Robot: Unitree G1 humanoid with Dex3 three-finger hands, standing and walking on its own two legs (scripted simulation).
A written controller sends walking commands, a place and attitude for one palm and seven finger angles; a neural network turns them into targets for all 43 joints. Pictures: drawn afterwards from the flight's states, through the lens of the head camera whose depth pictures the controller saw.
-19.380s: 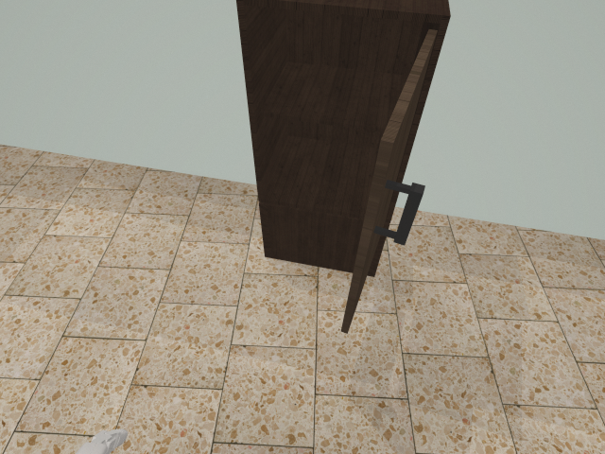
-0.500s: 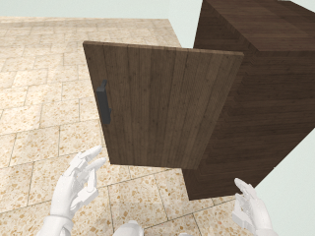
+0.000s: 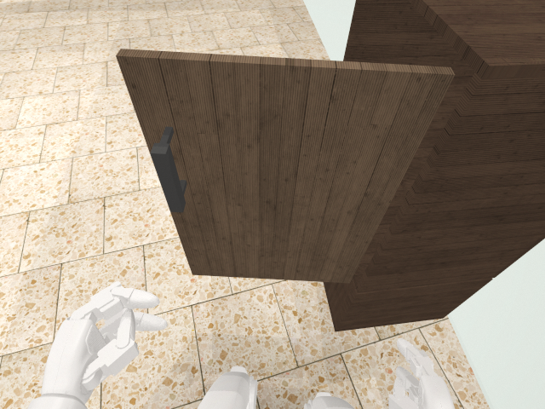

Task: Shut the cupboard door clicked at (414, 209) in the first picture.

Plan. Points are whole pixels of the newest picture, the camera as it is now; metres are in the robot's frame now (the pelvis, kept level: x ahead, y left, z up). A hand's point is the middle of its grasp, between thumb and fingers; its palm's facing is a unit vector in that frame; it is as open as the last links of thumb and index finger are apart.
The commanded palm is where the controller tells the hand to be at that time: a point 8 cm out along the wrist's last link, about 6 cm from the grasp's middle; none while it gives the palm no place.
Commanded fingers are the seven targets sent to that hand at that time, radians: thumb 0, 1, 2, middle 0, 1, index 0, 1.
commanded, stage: raise the hand and make a fist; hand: left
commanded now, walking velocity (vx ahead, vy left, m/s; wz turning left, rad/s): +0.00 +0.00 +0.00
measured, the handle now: (173, 171) +0.44 +0.19 +0.09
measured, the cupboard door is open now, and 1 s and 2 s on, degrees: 80 80 80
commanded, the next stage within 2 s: bring the fist close to the handle in 1.08 s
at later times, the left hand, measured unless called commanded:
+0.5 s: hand (131, 297) +0.24 +0.20 +0.08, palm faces +0.03 -1.00 -0.01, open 3.1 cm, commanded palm +0.22 +0.25 +0.09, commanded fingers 0.00 0.90 0.90 -1.30 -1.50 -1.30 -1.50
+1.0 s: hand (134, 289) +0.24 +0.19 +0.09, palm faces +0.03 -1.00 -0.05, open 3.1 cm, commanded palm +0.22 +0.24 +0.09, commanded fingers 0.00 0.90 0.90 -1.30 -1.50 -1.30 -1.50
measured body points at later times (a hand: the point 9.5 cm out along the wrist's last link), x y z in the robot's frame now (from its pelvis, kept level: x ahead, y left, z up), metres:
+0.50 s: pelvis +0.03 +0.01 +0.01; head +0.08 +0.02 +0.46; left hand +0.23 +0.25 +0.08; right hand +0.24 -0.21 -0.05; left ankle +0.08 +0.07 -0.65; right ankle +0.01 -0.11 -0.65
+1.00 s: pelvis +0.02 +0.00 +0.02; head +0.07 +0.01 +0.47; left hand +0.24 +0.25 +0.10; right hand +0.20 -0.23 -0.05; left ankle +0.08 +0.07 -0.65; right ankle +0.01 -0.11 -0.65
